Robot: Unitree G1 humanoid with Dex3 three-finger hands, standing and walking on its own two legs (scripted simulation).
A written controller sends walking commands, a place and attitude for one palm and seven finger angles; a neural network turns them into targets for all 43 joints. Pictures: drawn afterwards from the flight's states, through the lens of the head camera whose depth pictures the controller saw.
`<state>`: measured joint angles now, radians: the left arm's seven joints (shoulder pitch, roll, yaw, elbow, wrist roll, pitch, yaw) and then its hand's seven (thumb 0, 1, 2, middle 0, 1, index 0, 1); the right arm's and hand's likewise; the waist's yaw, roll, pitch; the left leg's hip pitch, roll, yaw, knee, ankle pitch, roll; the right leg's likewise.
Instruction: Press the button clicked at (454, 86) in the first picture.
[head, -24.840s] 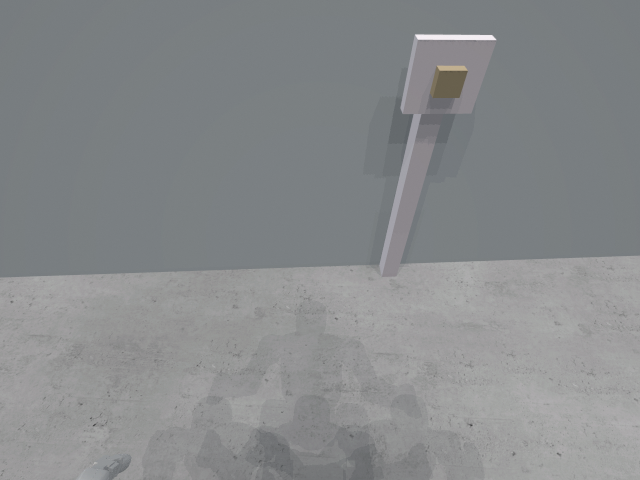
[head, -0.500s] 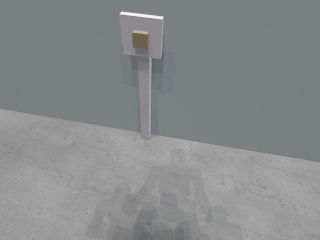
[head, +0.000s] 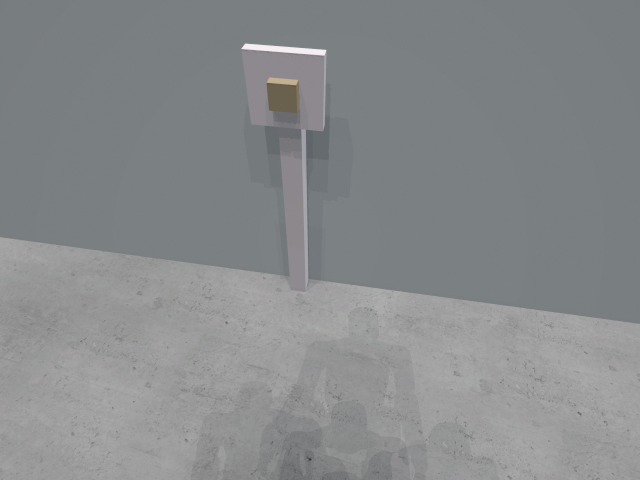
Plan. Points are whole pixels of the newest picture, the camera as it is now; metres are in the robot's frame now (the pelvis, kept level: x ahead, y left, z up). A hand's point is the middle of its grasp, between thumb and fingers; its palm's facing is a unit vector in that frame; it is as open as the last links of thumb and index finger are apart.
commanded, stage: let the arm hang, fingers relaxed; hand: left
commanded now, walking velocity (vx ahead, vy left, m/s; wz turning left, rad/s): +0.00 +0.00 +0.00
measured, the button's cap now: (283, 94) +0.88 +0.13 +0.05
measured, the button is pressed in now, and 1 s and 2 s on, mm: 0 0 0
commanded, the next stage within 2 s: stand and wait in 0.22 s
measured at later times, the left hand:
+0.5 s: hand out of the picture +0.01 +0.17 -0.17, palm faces +0.02 -0.98 -0.20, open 7.4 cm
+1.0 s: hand out of the picture +0.07 +0.19 -0.17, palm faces -0.01 -0.97 -0.24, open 7.4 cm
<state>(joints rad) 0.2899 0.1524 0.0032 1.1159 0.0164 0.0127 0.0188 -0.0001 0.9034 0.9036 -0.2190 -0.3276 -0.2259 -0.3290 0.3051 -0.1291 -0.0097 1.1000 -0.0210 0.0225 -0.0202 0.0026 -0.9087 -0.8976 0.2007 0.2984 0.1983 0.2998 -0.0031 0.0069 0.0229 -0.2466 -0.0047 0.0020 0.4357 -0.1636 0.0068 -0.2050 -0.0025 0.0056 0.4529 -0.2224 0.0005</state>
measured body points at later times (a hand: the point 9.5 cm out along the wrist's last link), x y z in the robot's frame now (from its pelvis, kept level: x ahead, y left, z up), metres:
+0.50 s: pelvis +0.02 +0.00 +0.00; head +0.03 -0.01 +0.45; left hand +0.01 +0.22 -0.16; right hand +0.01 -0.22 -0.16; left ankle +0.05 +0.11 -0.74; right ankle +0.02 -0.12 -0.74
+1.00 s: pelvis +0.03 -0.01 +0.00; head +0.05 -0.01 +0.45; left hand +0.07 +0.24 -0.15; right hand +0.06 -0.25 -0.15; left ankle +0.05 +0.11 -0.74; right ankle +0.02 -0.12 -0.74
